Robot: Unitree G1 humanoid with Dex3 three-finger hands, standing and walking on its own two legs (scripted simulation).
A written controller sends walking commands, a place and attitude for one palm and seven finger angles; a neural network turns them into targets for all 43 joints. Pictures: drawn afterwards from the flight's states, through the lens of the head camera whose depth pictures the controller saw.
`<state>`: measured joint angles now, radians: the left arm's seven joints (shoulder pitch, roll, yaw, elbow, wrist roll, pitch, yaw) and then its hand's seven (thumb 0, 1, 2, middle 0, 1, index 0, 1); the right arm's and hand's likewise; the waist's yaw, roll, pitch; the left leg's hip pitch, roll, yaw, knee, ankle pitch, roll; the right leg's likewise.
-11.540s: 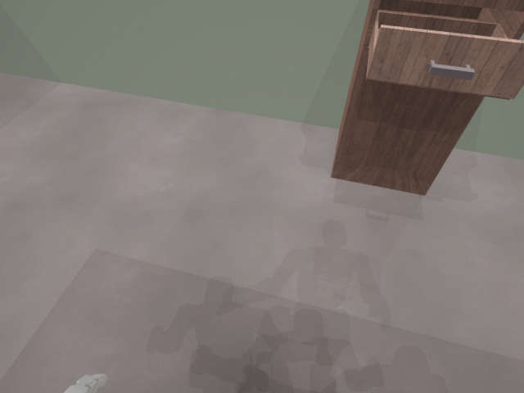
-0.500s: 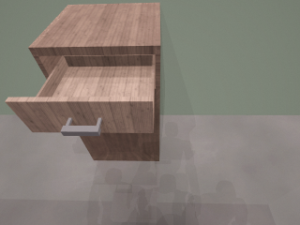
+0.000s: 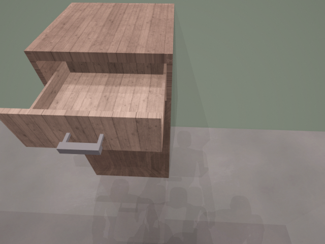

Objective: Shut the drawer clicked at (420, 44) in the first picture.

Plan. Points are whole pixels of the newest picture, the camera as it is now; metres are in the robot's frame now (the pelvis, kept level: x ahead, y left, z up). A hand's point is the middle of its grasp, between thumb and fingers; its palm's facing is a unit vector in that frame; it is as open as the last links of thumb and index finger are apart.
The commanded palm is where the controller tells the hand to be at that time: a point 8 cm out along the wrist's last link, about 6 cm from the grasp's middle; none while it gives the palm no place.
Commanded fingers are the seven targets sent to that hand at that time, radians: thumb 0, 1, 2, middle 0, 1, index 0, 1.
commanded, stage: raise the hand and make a fist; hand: left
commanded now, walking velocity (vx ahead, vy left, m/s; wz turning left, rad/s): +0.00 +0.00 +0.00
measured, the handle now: (82, 142) +0.37 +0.26 +0.02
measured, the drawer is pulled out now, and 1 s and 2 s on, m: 0.24 0.24 0.24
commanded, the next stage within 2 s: bring the fist close to the handle in 2.00 s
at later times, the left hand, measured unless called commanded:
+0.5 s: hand (94, 236) +0.14 +0.17 -0.01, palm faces -0.03 -1.00 +0.02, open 6.1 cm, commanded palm +0.11 +0.24 -0.02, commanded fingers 0.00 0.90 0.90 -0.62 -0.75 -0.62 -0.75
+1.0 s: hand (73, 217) +0.17 +0.20 +0.04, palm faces +0.03 -1.00 -0.06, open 3.6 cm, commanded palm +0.13 +0.25 +0.04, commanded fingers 0.00 0.90 0.90 -1.12 -1.30 -1.12 -1.30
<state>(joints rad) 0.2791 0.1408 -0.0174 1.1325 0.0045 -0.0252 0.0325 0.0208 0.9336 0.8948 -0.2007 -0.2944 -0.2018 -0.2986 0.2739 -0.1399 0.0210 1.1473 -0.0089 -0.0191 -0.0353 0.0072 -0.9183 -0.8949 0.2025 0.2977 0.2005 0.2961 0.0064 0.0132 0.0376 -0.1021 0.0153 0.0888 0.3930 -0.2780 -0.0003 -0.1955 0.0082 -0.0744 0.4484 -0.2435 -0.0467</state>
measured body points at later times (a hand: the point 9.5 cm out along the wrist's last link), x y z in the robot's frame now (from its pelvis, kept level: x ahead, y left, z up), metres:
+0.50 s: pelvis -0.03 +0.00 -0.06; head +0.00 +0.01 +0.39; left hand +0.14 +0.22 -0.01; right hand +0.22 -0.25 -0.07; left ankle -0.04 +0.12 -0.74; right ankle +0.00 -0.09 -0.74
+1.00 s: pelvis -0.03 +0.02 -0.04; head -0.01 +0.02 +0.41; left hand +0.16 +0.25 +0.04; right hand +0.12 -0.21 -0.12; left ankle -0.04 +0.12 -0.74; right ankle +0.00 -0.09 -0.74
